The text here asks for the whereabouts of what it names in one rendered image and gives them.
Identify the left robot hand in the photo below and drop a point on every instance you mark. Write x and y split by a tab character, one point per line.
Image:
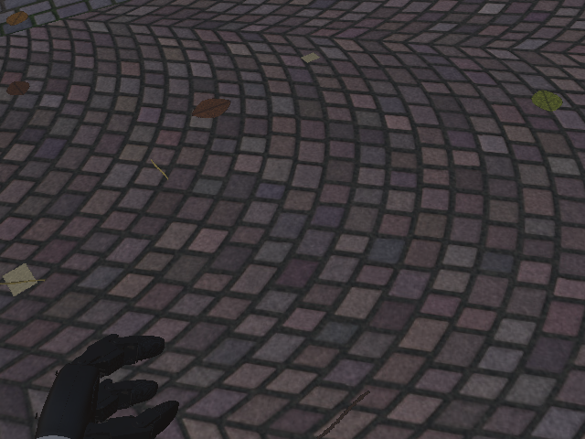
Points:
77	400

